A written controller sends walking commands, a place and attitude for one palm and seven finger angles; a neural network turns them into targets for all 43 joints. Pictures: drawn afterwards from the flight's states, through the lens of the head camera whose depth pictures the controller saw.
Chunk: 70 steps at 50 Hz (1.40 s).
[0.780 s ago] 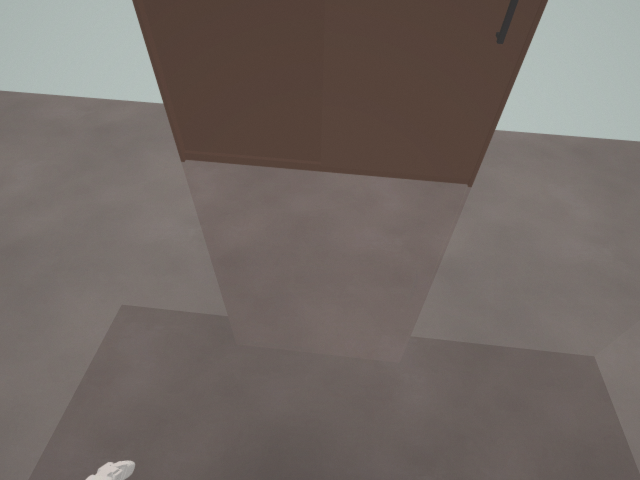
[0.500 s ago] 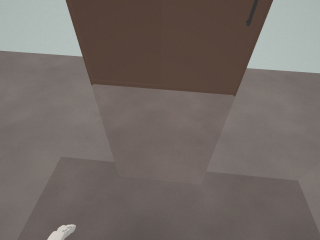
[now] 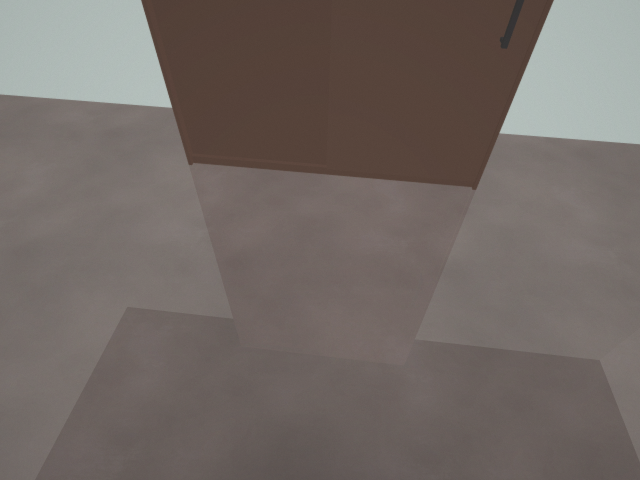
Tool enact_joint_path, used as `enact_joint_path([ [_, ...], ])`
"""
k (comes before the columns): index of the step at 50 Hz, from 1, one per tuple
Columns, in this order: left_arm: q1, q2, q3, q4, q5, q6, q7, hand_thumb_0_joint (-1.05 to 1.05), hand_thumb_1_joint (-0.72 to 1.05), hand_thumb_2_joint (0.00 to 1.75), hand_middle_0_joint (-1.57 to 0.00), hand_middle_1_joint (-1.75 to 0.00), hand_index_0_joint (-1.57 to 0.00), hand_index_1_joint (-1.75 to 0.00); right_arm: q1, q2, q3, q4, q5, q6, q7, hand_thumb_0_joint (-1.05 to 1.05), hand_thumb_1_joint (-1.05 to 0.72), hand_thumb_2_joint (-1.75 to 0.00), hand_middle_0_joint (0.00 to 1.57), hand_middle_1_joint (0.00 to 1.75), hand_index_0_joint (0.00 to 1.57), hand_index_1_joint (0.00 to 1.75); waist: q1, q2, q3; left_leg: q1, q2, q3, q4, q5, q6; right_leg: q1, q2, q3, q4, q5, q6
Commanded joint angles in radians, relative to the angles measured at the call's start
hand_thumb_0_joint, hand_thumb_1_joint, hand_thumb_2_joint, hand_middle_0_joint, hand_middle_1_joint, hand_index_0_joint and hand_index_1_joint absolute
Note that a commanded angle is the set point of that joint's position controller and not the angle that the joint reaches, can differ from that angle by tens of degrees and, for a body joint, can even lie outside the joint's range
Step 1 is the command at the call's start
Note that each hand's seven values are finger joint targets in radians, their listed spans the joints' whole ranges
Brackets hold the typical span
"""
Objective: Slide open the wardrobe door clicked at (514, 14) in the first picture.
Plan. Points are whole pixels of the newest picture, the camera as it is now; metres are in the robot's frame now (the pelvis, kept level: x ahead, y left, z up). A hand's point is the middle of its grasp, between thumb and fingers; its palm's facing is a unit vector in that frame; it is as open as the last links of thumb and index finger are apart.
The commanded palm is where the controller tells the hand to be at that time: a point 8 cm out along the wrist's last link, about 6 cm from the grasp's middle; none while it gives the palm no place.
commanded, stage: stand and wait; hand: right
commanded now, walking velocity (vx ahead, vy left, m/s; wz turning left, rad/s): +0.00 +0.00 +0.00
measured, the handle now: out of the picture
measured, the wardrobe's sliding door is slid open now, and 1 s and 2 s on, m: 0.00 0.00 0.00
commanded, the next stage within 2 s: look at it before walking up in 0.24 s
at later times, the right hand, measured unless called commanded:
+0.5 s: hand out of the picture +0.07 -0.24 -0.16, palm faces -0.03 +0.95 -0.32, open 7.4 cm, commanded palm none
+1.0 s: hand out of the picture +0.07 -0.25 -0.16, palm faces -0.03 +0.94 -0.33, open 7.4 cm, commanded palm none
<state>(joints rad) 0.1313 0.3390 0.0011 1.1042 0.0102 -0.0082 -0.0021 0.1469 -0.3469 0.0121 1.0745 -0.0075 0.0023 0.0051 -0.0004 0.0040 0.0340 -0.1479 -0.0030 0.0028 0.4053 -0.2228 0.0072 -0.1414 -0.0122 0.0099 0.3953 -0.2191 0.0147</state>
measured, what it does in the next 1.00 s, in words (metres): stands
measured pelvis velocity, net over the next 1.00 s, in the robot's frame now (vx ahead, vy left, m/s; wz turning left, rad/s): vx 0.00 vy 0.00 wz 0.00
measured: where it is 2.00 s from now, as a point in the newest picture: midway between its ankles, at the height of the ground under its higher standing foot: (360, 464)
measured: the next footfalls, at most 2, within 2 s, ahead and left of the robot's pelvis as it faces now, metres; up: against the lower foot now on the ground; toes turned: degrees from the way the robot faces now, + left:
right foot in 1.32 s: +0.10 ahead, -0.16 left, +0.00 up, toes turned -18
left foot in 1.78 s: +0.41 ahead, +0.00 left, +0.00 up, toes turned -15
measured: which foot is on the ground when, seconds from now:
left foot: down 0.00-1.00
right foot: down 0.00-1.00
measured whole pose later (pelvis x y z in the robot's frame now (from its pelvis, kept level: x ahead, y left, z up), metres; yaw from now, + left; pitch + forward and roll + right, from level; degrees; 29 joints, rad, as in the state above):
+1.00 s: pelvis +0.00 +0.00 +0.00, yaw +0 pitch -2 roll +0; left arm 0.11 0.34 0.00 1.11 0.01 -0.01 0.00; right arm 0.14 -0.34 0.01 1.09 -0.01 0.00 0.00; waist 0.00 0.00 0.03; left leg -0.13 0.00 0.01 0.37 -0.21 0.01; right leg -0.13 -0.01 0.01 0.36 -0.20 0.02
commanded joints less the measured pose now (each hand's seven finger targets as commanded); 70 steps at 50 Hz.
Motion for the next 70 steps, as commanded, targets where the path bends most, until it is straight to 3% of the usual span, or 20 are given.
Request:
enact_joint_path([
  [1, -0.054, 0.202, 0.034, -0.07, -0.001, -0.022, 0.014, 0.0, 0.9, 0.9, -0.2, -0.3, -0.2, -0.3, -0.05, -0.202, -0.044, -0.068, -0.002, -0.027, -0.016, 0.0, -0.9, -0.9, 0.2, 0.3, 0.2, 0.3, -0.002, 0.002, -0.051, -0.017, 0.122, -0.116, -0.087, 0.074, 0.028, -0.005, -0.099, 0.082, -0.063, 0.104, -0.041],
  [22, -0.055, 0.198, 0.033, -0.058, -0.003, -0.027, 0.015, 0.0, 0.9, 0.9, -0.2, -0.3, -0.2, -0.3, -0.042, -0.197, -0.044, -0.061, -0.003, -0.03, -0.017, 0.0, -0.9, -0.9, 0.2, 0.3, 0.2, 0.3, -0.003, 0.004, -0.071, 0.006, 0.125, -0.107, -0.078, 0.161, 0.025, 0.015, -0.106, 0.081, -0.069, 0.167, -0.041],
  [48, -0.06, 0.204, 0.03, -0.056, -0.003, -0.027, 0.015, 0.0, 0.9, 0.9, -0.2, -0.3, -0.2, -0.3, -0.041, -0.198, -0.044, -0.054, -0.004, -0.029, -0.016, 0.0, -0.9, -0.9, 0.2, 0.3, 0.2, 0.3, -0.004, -0.008, -0.064, 0.014, 0.124, -0.104, -0.095, 0.156, 0.022, 0.027, -0.109, 0.085, -0.089, 0.168, -0.039],
  [50, -0.005, 0.091, 0.003, -0.036, 0.003, -0.009, 0.01, 0.0, 0.9, 0.9, -0.2, -0.3, -0.2, -0.3, 0.019, -0.091, -0.023, -0.028, -0.002, -0.011, -0.021, 0.0, -0.9, -0.9, 0.2, 0.3, 0.2, 0.3, -0.005, 0.0, -0.077, 0.029, 0.122, -0.081, -0.08, 0.041, 0.001, 0.004, -0.093, 0.074, -0.06, 0.099, -0.025],
  [51, 0.02, 0.076, 0.002, -0.034, 0.006, 0.001, 0.007, 0.0, 0.9, 0.9, -0.2, -0.3, -0.2, -0.3, 0.048, -0.084, -0.024, -0.027, -0.007, -0.002, -0.021, 0.0, -0.9, -0.9, 0.2, 0.3, 0.2, 0.3, -0.012, 0.009, -0.058, 0.025, 0.123, -0.083, -0.082, -0.096, 0.0, -0.043, -0.081, 0.072, -0.036, 0.0, -0.028],
  [53, 0.023, 0.069, 0.007, -0.055, 0.013, 0.013, 0.002, 0.0, 0.9, 0.9, -0.2, -0.3, -0.2, -0.3, 0.085, -0.113, -0.043, -0.035, -0.012, 0.009, -0.014, 0.0, -0.9, -0.9, 0.2, 0.3, 0.2, 0.3, -0.031, 0.071, 0.035, 0.013, 0.162, -0.141, -0.135, -0.336, 0.025, -0.211, -0.031, 0.052, 0.038, -0.193, -0.029],
  [55, 0.017, 0.053, 0.016, -0.096, 0.013, 0.019, 0.001, 0.0, 0.9, 0.9, -0.2, -0.3, -0.2, -0.3, 0.155, -0.154, -0.067, -0.053, -0.017, 0.006, -0.016, 0.0, -0.9, -0.9, 0.2, 0.3, 0.2, 0.3, -0.061, 0.227, 0.058, 0.041, 0.314, -0.299, -0.255, -0.474, 0.107, -0.348, 0.001, -0.027, 0.281, -0.256, -0.019],
  [56, 0.0, 0.065, 0.027, -0.122, 0.011, 0.017, -0.003, 0.0, 0.9, 0.9, -0.2, -0.3, -0.2, -0.3, 0.183, -0.157, -0.074, -0.06, -0.019, -0.002, -0.019, 0.0, -0.9, -0.9, 0.2, 0.3, 0.2, 0.3, -0.069, 0.216, 0.068, 0.056, 0.378, -0.342, -0.276, -0.454, 0.154, -0.403, -0.028, -0.021, 0.405, -0.291, -0.023],
  [57, -0.004, 0.063, 0.035, -0.135, 0.009, 0.01, -0.009, 0.0, 0.9, 0.9, -0.2, -0.3, -0.2, -0.3, 0.175, -0.15, -0.08, -0.069, -0.021, -0.016, -0.02, 0.0, -0.9, -0.9, 0.2, 0.3, 0.2, 0.3, -0.056, 0.152, 0.077, 0.063, 0.404, -0.323, -0.269, -0.377, 0.178, -0.432, -0.058, -0.011, 0.481, -0.271, -0.025],
  [58, 0.002, 0.044, 0.039, -0.142, 0.006, 0.005, -0.018, 0.0, 0.9, 0.9, -0.2, -0.3, -0.2, -0.3, 0.155, -0.144, -0.082, -0.081, -0.023, -0.027, -0.02, 0.0, -0.9, -0.9, 0.2, 0.3, 0.2, 0.3, -0.039, 0.115, 0.077, 0.068, 0.393, -0.243, -0.241, -0.272, 0.176, -0.428, -0.073, -0.018, 0.489, -0.253, -0.022],
  [60, 0.028, 0.003, 0.038, -0.155, 0.002, -0.002, -0.029, 0.0, 0.9, 0.9, -0.2, -0.3, -0.2, -0.3, 0.143, -0.13, -0.087, -0.094, -0.026, -0.038, -0.018, 0.0, -0.9, -0.9, 0.2, 0.3, 0.2, 0.3, -0.023, 0.114, 0.047, 0.073, 0.37, -0.105, -0.173, -0.121, 0.147, -0.369, -0.086, -0.055, 0.388, -0.239, -0.016],
  [61, 0.046, -0.009, 0.039, -0.156, 0.0, -0.003, -0.033, 0.0, 0.9, 0.9, -0.2, -0.3, -0.2, -0.3, 0.139, -0.124, -0.088, -0.097, -0.025, -0.039, -0.016, 0.0, -0.9, -0.9, 0.2, 0.3, 0.2, 0.3, -0.013, 0.136, 0.054, 0.033, 0.357, -0.056, -0.158, -0.109, 0.128, -0.312, -0.076, -0.088, 0.333, -0.213, -0.016],
  [63, 0.162, -0.024, 0.042, -0.13, 0.004, -0.007, -0.033, 0.0, 0.9, 0.9, -0.2, -0.3, -0.2, -0.3, 0.127, -0.114, -0.094, -0.097, -0.02, -0.034, -0.015, 0.0, -0.9, -0.9, 0.2, 0.3, 0.2, 0.3, 0.039, 0.09, 0.038, -0.098, 0.316, 0.051, -0.056, -0.129, 0.076, -0.098, -0.04, -0.152, 0.199, -0.098, -0.021],
  [64, 0.273, 0.002, 0.055, -0.1, 0.008, -0.011, -0.028, 0.0, 0.9, 0.9, -0.2, -0.3, -0.2, -0.3, 0.134, -0.089, -0.092, -0.1, -0.015, -0.029, -0.01, 0.0, -0.9, -0.9, 0.2, 0.3, 0.2, 0.3, 0.081, -0.003, -0.006, -0.176, 0.263, 0.13, 0.109, -0.135, 0.04, 0.065, -0.02, -0.153, 0.12, -0.088, -0.028],
  [65, 0.398, 0.091, 0.082, -0.072, 0.018, -0.017, -0.019, 0.0, 0.9, 0.9, -0.2, -0.3, -0.2, -0.3, 0.128, -0.02, -0.08, -0.127, -0.008, -0.022, 0.0, 0.0, -0.9, -0.9, 0.2, 0.3, 0.2, 0.3, 0.13, -0.272, -0.019, -0.361, 0.144, 0.198, 0.452, -0.224, -0.019, 0.167, -0.184, 0.179, -0.044, -0.307, -0.098],
  [66, 0.482, 0.163, 0.097, -0.067, 0.017, -0.026, -0.007, 0.0, 0.9, 0.9, -0.2, -0.3, -0.2, -0.3, 0.056, 0.025, -0.064, -0.199, -0.008, -0.025, 0.007, 0.0, -0.9, -0.9, 0.2, 0.3, 0.2, 0.3, 0.143, -0.381, 0.011, -0.576, 0.049, 0.144, 0.703, -0.413, -0.052, 0.176, -0.381, 0.551, -0.218, -0.372, -0.192],
  [67, 0.447, 0.142, 0.092, -0.063, 0.009, -0.023, 0.003, 0.0, 0.9, 0.9, -0.2, -0.3, -0.2, -0.3, 0.003, 0.023, -0.071, -0.21, -0.017, -0.026, 0.003, 0.0, -0.9, -0.9, 0.2, 0.3, 0.2, 0.3, 0.128, -0.203, 0.024, -0.614, 0.091, 0.025, 0.811, -0.351, -0.025, 0.103, -0.406, 0.602, -0.244, -0.443, -0.231],
  [68, 0.376, 0.103, 0.083, -0.083, 0.007, -0.026, 0.009, 0.0, 0.9, 0.9, -0.2, -0.3, -0.2, -0.3, -0.005, 0.035, -0.076, -0.195, -0.018, -0.03, 0.006, 0.0, -0.9, -0.9, 0.2, 0.3, 0.2, 0.3, 0.096, -0.154, 0.052, -0.615, 0.12, -0.003, 0.854, -0.248, -0.023, 0.026, -0.364, 0.548, -0.246, -0.466, -0.224],
  [70, 0.275, 0.023, 0.063, -0.103, 0.008, -0.05, 0.015, 0.0, 0.9, 0.9, -0.2, -0.3, -0.2, -0.3, 0.068, 0.042, -0.08, -0.146, -0.025, -0.033, 0.017, 0.0, -0.9, -0.9, 0.2, 0.3, 0.2, 0.3, 0.035, -0.105, 0.068, -0.539, 0.148, -0.008, 0.807, -0.12, -0.036, -0.065, -0.278, 0.379, -0.238, -0.318, -0.19],
])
